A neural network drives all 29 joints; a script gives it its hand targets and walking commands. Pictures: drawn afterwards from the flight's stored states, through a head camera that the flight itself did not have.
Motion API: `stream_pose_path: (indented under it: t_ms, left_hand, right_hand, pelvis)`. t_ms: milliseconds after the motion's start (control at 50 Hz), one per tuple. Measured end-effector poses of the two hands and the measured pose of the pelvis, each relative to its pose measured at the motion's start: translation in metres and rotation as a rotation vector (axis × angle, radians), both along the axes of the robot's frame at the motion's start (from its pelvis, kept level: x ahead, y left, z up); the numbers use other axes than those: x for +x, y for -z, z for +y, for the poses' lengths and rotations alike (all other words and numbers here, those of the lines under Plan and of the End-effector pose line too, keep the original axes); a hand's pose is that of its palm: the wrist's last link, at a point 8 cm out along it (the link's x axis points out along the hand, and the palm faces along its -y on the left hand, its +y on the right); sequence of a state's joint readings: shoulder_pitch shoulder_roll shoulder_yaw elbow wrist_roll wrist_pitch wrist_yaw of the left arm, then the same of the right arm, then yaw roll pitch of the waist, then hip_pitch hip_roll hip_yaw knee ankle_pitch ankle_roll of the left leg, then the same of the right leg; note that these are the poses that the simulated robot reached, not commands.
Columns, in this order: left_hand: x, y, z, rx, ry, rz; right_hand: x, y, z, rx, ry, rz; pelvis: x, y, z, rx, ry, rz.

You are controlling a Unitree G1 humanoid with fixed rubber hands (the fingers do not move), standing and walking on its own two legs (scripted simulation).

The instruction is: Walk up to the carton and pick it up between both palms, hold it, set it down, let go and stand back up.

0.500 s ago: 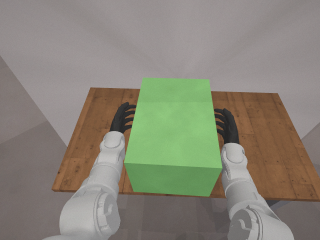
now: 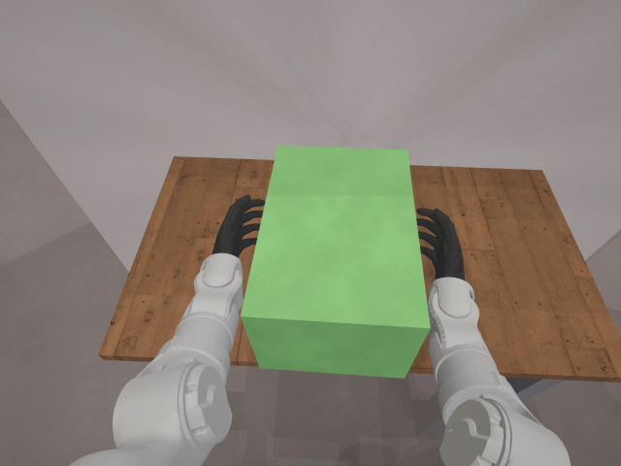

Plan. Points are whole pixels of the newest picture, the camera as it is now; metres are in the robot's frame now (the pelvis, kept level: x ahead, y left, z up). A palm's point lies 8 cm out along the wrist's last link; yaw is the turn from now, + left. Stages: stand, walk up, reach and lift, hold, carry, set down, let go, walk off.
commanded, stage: set down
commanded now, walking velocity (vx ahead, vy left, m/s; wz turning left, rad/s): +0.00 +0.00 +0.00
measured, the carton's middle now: (336, 254) +0.43 +0.01 -0.01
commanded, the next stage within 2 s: none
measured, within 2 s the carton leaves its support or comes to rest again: rests again in 0.06 s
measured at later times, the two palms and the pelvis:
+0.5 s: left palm (230, 252) +0.40 +0.16 +0.02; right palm (445, 273) +0.38 -0.14 +0.02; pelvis +0.00 +0.00 +0.00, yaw +0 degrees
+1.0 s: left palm (231, 254) +0.40 +0.16 +0.02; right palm (445, 277) +0.38 -0.14 +0.02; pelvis -0.01 +0.00 +0.00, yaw +1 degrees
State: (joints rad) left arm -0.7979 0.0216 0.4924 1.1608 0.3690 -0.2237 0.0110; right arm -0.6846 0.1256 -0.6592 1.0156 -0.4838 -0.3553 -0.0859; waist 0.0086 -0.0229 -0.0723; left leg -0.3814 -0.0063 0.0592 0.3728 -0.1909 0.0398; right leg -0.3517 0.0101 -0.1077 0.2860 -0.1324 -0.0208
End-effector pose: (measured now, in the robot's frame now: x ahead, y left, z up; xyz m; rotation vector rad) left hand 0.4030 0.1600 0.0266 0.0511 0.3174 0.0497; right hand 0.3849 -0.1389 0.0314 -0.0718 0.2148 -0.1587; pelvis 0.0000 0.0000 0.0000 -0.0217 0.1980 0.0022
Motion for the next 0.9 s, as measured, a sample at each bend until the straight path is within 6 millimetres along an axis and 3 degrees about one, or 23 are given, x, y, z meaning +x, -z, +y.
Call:
stream_pose_path:
  t_ms: [900]
  left_hand:
    - [-0.001, 0.007, -0.001, 0.007, 0.01, -0.04]
  right_hand:
    - [-0.005, 0.014, -0.002, -0.013, -0.005, -0.017]
  pelvis:
    - [-0.007, 0.002, 0.0, 0.001, -0.012, 0.039]
